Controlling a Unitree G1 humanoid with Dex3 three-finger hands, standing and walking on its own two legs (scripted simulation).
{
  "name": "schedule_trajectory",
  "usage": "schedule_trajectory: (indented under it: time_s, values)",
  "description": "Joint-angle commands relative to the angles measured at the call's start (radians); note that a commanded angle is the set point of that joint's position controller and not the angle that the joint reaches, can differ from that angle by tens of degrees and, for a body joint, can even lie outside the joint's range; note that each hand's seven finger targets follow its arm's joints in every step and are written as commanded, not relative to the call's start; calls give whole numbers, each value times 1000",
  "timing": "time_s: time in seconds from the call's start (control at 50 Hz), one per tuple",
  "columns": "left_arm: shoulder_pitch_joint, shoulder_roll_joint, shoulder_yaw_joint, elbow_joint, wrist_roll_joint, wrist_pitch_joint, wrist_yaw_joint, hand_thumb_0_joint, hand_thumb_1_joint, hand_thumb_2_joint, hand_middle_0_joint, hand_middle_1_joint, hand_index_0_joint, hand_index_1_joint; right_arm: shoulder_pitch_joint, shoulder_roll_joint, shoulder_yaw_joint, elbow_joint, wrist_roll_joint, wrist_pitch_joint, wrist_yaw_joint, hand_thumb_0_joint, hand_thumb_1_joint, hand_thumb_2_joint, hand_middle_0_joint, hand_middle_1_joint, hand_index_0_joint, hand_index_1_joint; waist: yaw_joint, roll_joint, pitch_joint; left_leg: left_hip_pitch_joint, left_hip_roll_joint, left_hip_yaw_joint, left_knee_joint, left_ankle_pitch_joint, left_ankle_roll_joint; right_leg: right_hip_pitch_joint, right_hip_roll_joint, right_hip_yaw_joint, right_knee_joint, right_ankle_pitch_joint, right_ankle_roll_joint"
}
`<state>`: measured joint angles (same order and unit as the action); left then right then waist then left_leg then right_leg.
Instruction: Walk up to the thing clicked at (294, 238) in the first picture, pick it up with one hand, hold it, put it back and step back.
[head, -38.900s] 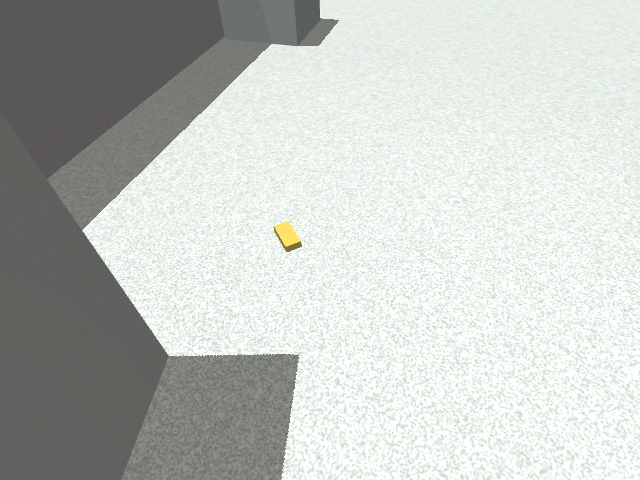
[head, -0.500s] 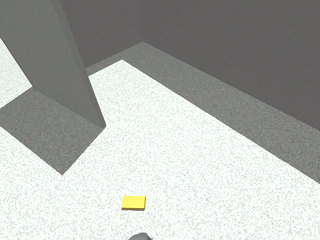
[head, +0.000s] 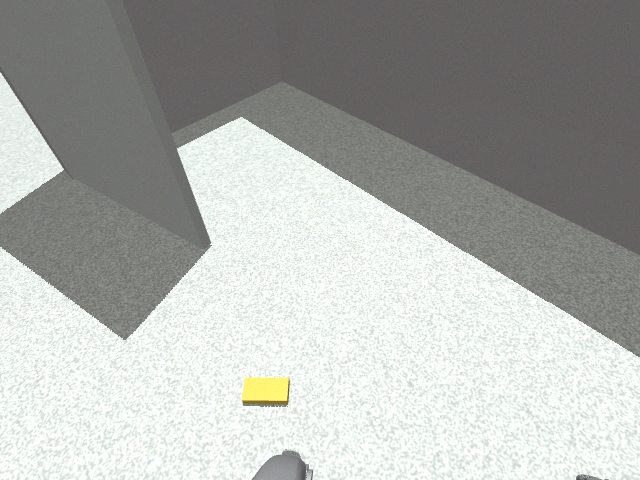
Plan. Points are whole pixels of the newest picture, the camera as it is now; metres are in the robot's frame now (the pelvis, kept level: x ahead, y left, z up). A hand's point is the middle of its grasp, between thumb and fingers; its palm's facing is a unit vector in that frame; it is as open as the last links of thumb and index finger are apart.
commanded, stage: walk up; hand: left
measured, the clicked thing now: (266, 390) +0.51 +0.26 -0.74
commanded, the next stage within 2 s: none
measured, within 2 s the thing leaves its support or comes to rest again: neither
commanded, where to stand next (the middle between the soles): +0.14 +0.01 m, yaw +3 degrees
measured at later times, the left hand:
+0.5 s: hand out of the picture +0.09 +0.30 -0.14, palm faces +0.06 -0.93 -0.35, open 7.4 cm
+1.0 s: hand out of the picture +0.08 +0.28 -0.14, palm faces +0.12 -0.89 -0.45, open 7.4 cm
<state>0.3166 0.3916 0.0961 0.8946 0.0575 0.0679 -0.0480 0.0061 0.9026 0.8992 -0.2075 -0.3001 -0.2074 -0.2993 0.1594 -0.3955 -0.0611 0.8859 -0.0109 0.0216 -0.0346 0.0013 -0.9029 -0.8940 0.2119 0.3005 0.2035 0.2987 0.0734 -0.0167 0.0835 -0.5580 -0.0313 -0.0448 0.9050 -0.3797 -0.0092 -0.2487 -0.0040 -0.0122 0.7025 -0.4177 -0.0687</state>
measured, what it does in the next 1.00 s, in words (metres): steps on the spot: left foot, then right foot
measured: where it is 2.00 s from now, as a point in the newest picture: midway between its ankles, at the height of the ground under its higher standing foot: outside the picture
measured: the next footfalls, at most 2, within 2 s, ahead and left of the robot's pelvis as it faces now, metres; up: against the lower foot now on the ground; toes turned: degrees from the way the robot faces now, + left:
left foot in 0.30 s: +0.12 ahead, +0.14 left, +0.00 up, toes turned +5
right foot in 0.66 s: +0.19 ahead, -0.13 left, +0.00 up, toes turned +4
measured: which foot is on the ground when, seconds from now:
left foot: up 0.00-0.28, down 0.30-0.66, up 0.68-0.96, down 0.98-1.00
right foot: down 0.00-0.32, up 0.34-0.64, down 0.66-1.00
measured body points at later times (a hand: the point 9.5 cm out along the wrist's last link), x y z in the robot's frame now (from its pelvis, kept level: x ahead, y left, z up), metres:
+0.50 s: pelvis +0.06 +0.02 +0.01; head +0.07 +0.04 +0.46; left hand +0.08 +0.35 -0.12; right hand +0.15 -0.30 -0.08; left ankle +0.08 +0.14 -0.72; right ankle +0.12 -0.13 -0.67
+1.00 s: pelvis +0.01 +0.00 -0.01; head +0.04 -0.02 +0.43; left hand +0.07 +0.33 -0.11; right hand +0.10 -0.32 -0.15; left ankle -0.03 +0.10 -0.72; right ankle +0.15 -0.13 -0.72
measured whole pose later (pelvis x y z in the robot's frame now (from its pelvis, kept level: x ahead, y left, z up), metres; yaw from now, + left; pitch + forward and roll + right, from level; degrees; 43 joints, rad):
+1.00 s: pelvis +0.01 +0.00 -0.01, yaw +8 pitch -2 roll +2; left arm 0.18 0.39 0.05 0.84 0.04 0.01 0.01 0.01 0.90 0.90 -0.21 -0.30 -0.21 -0.30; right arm 0.28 -0.42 -0.06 0.93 -0.04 0.05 0.04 0.00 -0.91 -0.89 0.21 0.30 0.20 0.30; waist 0.01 0.00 0.10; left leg -0.24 -0.06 0.03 0.71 -0.46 0.03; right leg -0.51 -0.11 0.01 0.78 -0.30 0.00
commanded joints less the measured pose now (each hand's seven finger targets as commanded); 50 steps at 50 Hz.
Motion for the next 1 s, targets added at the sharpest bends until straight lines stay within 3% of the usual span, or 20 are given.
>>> schedule_trajectory:
  time_s: [0.0, 0.1, 0.2, 0.26, 0.28, 0.3, 0.32, 0.4, 0.44, 0.5, 0.62, 0.64, 0.66, 0.68, 0.74, 0.84, 0.9, 0.94, 0.96, 0.98]
  values:
    - [-79, 243, 70, -116, 10, -72, 23, 0, 900, 900, -200, -300, -200, -300, 86, -203, -57, -49, 12, -56, 13, 0, -900, -900, 200, 300, 200, 300, -51, -116, -9, 37, -16, 27, 162, -3, 4, -38, -185, 264, -476, -252, -127]
    - [145, 280, 76, -86, -19, -116, 17, 0, 900, 900, -200, -300, -200, -300, -49, -210, -50, -124, -8, -77, 61, 0, -900, -900, 200, 300, 200, 300, 56, -69, 79, -211, 27, -29, -94, -43, 3, 363, -299, 405, -484, -202, -154]
    - [98, 281, 55, -123, -28, -120, 11, 0, 900, 900, -200, -300, -200, -300, 42, -196, -48, -113, -4, -94, 71, 0, -900, -900, 200, 300, 200, 300, -5, -118, 31, 87, 48, 44, -284, -8, 32, 209, -262, 219, -412, 104, -141]
    - [55, 219, 20, -154, -36, -101, 6, 0, 900, 900, -200, -300, -200, -300, 289, -215, -79, -39, -2, -116, 38, 0, -900, -900, 200, 300, 200, 300, -129, 3, -106, 594, -12, 92, -475, 193, 52, -57, -141, 10, -47, 357, -62]
    - [75, 170, 7, -169, -38, -94, 2, 0, 900, 900, -200, -300, -200, -300, 387, -286, -106, -37, -13, -120, 19, 0, -900, -900, 200, 300, 200, 300, -176, 130, -153, 761, 141, -156, -533, 18, 108, -261, -58, -45, 200, 195, -14]
    - [64, 157, 10, -194, -33, -88, 2, 0, 900, 900, -200, -300, -200, -300, 412, -397, -125, -68, -24, -126, 6, 0, -900, -900, 200, 300, 200, 300, -175, 224, -141, 769, 434, -650, -627, -102, 240, -492, 33, 14, 383, -128, 28]
    - [25, 266, 32, -174, -26, -76, 13, 0, 900, 900, -200, -300, -200, -300, 368, -400, -126, -76, 12, -124, 6, 0, -900, -900, 200, 300, 200, 300, -163, 65, -67, 583, 493, -678, -644, -139, 317, -442, -60, 144, 427, -147, 23]
    - [103, 261, 37, -104, -38, -68, 3, 0, 900, 900, -200, -300, -200, -300, 229, -305, -73, -108, 14, -134, -4, 0, -900, -900, 200, 300, 200, 300, -67, 85, 43, 372, 313, -269, -586, 165, 231, -343, -113, 128, 356, 24, 42]
    - [103, 191, 20, -70, -59, -63, 13, 0, 900, 900, -200, -300, -200, -300, 118, -241, -38, -126, 2, -128, 1, 0, -900, -900, 200, 300, 200, 300, -36, 156, 53, 180, 270, -111, -535, 537, 218, -156, -96, 84, 269, 39, 62]
    - [19, 180, 10, -69, -92, -65, 46, 0, 900, 900, -200, -300, -200, -300, 51, -241, -29, -135, -2, -72, 8, 0, -900, -900, 200, 300, 200, 300, -50, 292, 45, 137, 235, -35, -439, 919, 226, -94, -44, -5, 222, 86, 81]
    - [39, 237, 30, -43, -58, -79, 81, 0, 900, 900, -200, -300, -200, -300, -7, -199, -36, -168, 23, 24, 19, 0, -900, -900, 200, 300, 200, 300, -15, 68, -102, 104, 114, -30, -83, 341, 106, 82, -30, 8, -141, 343, 61]
    - [20, 319, 48, -69, -36, -93, 85, 0, 900, 900, -200, -300, -200, -300, 55, -136, -19, -165, 37, 27, 17, 0, -900, -900, 200, 300, 200, 300, -22, -205, -118, -8, -14, -3, 152, 63, 46, 106, -270, 318, -238, 615, -6]
    - [-68, 353, 46, -118, -41, -94, 85, 0, 900, 900, -200, -300, -200, -300, 122, -138, -19, -143, 34, 41, 1, 0, -900, -900, 200, 300, 200, 300, -67, -208, -147, 18, -69, -79, 336, -279, 35, 18, -436, 496, -272, 778, -153]
    - [-96, 367, 45, -136, -44, -93, 90, 0, 900, 900, -200, -300, -200, -300, 110, -196, -47, -135, 23, 53, -13, 0, -900, -900, 200, 300, 200, 300, -57, -173, -175, 58, -54, -154, 458, -299, 40, -54, -465, 548, -274, 712, -224]
    - [-208, 295, 39, -141, -39, -87, 108, 0, 900, 900, -200, -300, -200, -300, 154, -231, -66, -94, 30, 56, 0, 0, -900, -900, 200, 300, 200, 300, -97, -140, -150, 44, -55, -167, 572, -104, 10, -105, -304, 303, -227, 432, -142]
    - [-139, 264, 43, -122, 4, -96, 91, 0, 900, 900, -200, -300, -200, -300, 139, -221, -48, -46, 0, 20, 38, 0, -900, -900, 200, 300, 200, 300, -22, -270, -226, 23, -21, 18, 103, -185, -13, 116, -231, 285, -304, -303, -110]
    - [-110, 317, 59, -105, -8, -80, 77, 0, 900, 900, -200, -300, -200, -300, 199, -218, -46, -5, -17, 13, 57, 0, -900, -900, 200, 300, 200, 300, -42, -260, -151, 233, -35, 114, -202, -290, 32, -43, -246, 265, -326, -287, -95]
    - [-122, 294, 45, -100, -19, -68, 81, 0, 900, 900, -200, -300, -200, -300, 298, -214, -61, 33, -45, 14, 67, 0, -900, -900, 200, 300, 200, 300, -127, -118, -101, 493, -38, 132, -461, -90, 69, -276, -171, 145, -216, -312, 17]
    - [-105, 224, 22, -104, -26, -67, 89, 0, 900, 900, -200, -300, -200, -300, 310, -268, -77, 25, -64, 13, 70, 0, -900, -900, 200, 300, 200, 300, -140, 157, -42, 532, 97, -172, -649, -357, 120, -469, -56, 34, 56, -284, 64]
    - [-217, 207, 22, -128, -41, -82, 104, 0, 900, 900, -200, -300, -200, -300, 188, -375, -89, -43, -72, 12, 72, 0, -900, -900, 200, 300, 200, 300, -164, 319, 92, 282, 358, -596, -773, -672, 205, -615, 58, 6, 242, -201, 75]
